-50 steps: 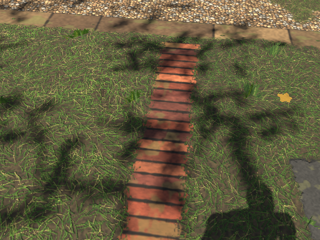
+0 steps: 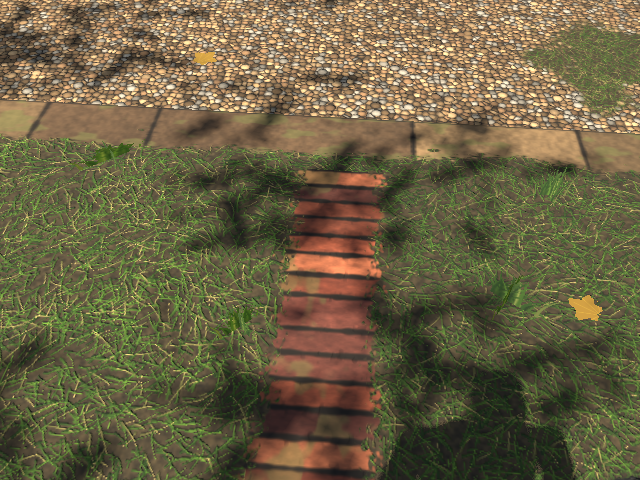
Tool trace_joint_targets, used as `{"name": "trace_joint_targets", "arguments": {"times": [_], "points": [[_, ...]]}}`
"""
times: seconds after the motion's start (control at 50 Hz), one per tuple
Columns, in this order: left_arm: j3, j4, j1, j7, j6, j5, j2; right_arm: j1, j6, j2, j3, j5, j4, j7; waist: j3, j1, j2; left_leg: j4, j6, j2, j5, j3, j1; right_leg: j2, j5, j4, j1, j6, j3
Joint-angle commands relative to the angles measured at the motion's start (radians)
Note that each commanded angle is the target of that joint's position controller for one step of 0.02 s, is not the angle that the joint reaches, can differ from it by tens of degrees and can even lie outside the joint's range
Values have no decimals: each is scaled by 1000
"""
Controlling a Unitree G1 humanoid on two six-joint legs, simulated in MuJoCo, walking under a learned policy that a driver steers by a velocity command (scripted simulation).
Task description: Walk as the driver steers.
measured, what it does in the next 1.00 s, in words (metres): walks ahead: right foot, then left foot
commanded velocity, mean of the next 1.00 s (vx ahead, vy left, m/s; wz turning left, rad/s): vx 0.50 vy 0.00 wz -0.01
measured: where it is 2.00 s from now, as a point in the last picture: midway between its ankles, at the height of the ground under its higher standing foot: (369, 277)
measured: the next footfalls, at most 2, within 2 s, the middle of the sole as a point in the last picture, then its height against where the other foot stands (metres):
right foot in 0.30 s outside the picture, level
left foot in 0.86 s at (290, 420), level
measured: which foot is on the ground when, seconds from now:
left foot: down 0.00-0.32, up 0.34-0.84, down 0.86-1.00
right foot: up 0.00-0.28, down 0.30-0.88, up 0.90-1.00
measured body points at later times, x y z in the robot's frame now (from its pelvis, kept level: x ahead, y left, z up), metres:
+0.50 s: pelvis +0.27 -0.09 +0.00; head +0.29 -0.10 +0.45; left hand +0.33 +0.18 -0.12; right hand +0.36 -0.35 -0.14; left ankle +0.28 +0.08 -0.66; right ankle +0.30 -0.17 -0.74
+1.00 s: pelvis +0.55 -0.01 -0.01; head +0.58 +0.00 +0.44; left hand +0.57 +0.25 -0.16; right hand +0.67 -0.27 -0.13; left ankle +0.61 +0.07 -0.74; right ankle +0.44 -0.16 -0.65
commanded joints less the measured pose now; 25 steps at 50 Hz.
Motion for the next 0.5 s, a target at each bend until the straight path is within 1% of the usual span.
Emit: {"name": "trace_joint_targets", "arguments": {"times": [0.02,0.06,0.1,0.16,0.2,0.22,0.24,0.26,0.28,0.3,0.32,0.34,0.36,0.38,0.4,0.42,0.44,0.46,0.48,0.5], "points": [[13,-42,35,7,4,13,45,-39,-18,-131,-21,1,-54,-20,54,47,79,-207,172,280,65,-211,-101,-43,155,-138,-28,28,1],[11,-66,-49,2,-3,10,36,2,-10,-144,-23,8,-48,-31,52,18,76,-200,148,272,83,-188,-52,-28,250,-296,-33,31,-12],[7,-85,-125,-5,-8,4,29,41,-4,-160,-26,16,-38,-36,54,-11,79,-192,128,266,82,-164,-13,1,302,-426,-1,36,-35],[2,-112,-213,-22,-11,-6,32,95,6,-170,-29,25,-16,-37,71,-44,88,-161,122,292,56,-164,71,23,283,-530,9,38,-48],[2,-133,-249,-36,-16,-9,42,114,16,-171,-32,26,-5,-38,81,-48,93,-123,114,324,54,-177,141,31,223,-579,3,20,-44],[4,-140,-250,-42,-21,-10,50,113,21,-175,-35,27,-3,-40,80,-41,97,-100,107,339,63,-185,167,36,182,-600,17,6,-45],[9,-140,-230,-46,-25,-10,63,106,26,-182,-38,27,-3,-41,70,-24,104,-71,98,349,95,-191,186,46,142,-621,55,-9,-51],[17,-131,-181,-48,-29,-9,80,88,32,-190,-40,27,-6,-41,45,10,115,-15,86,346,197,-184,190,68,112,-641,134,-25,-70],[37,-98,-67,-46,-32,-7,112,67,37,-182,-36,23,-12,-41,-20,72,110,122,64,305,364,-148,175,102,100,-663,288,-48,-98],[65,-43,131,-38,-34,-3,177,59,38,-145,-21,10,-28,-41,-152,148,70,373,31,242,381,-93,58,52,124,-641,564,-94,-39],[93,-15,282,-35,-28,14,289,151,20,-42,11,5,-47,-33,-311,146,-149,788,-48,91,63,-6,-350,-204,29,-672,983,-237,363],[78,-6,312,-40,-25,12,241,165,-8,-38,17,17,-37,-29,-384,146,-241,976,-48,30,-424,-143,-533,-285,-60,-830,1064,-290,681],[54,-18,235,-41,-29,8,170,81,-24,-147,-12,44,-58,-24,-257,133,-159,1058,-24,97,-376,-193,-619,-252,-79,-841,959,-236,572],[41,-44,132,-41,-27,5,133,8,-28,-163,-16,49,-82,-26,-161,103,-92,1034,-12,155,-278,-159,-613,-218,-1,-855,811,-203,419],[30,-55,57,-46,-26,10,102,-31,-23,-152,-20,34,-87,-33,-95,73,-21,973,-16,193,-199,-142,-569,-173,78,-893,673,-187,314],[22,-58,23,-50,-29,15,77,-25,-9,-138,-26,24,-86,-37,-63,40,-32,911,-19,224,-147,-144,-510,-134,125,-928,584,-170,237],[19,-49,18,-54,-29,19,63,-5,6,-114,-25,23,-80,-38,-50,20,-45,880,-25,233,-117,-140,-459,-107,147,-958,530,-165,191],[21,-36,34,-55,-32,18,67,13,18,-93,-24,22,-73,-39,-41,11,-45,863,-32,232,-100,-129,-440,-93,192,-976,503,-172,154],[25,-22,54,-52,-34,18,81,10,26,-87,-25,21,-75,-40,-28,4,-37,840,-39,234,-77,-124,-451,-88,240,-989,493,-179,125],[29,-12,72,-47,-35,18,96,-16,30,-90,-28,18,-86,-42,-13,4,-27,806,-47,236,-42,-122,-482,-88,281,-998,496,-184,105]]}}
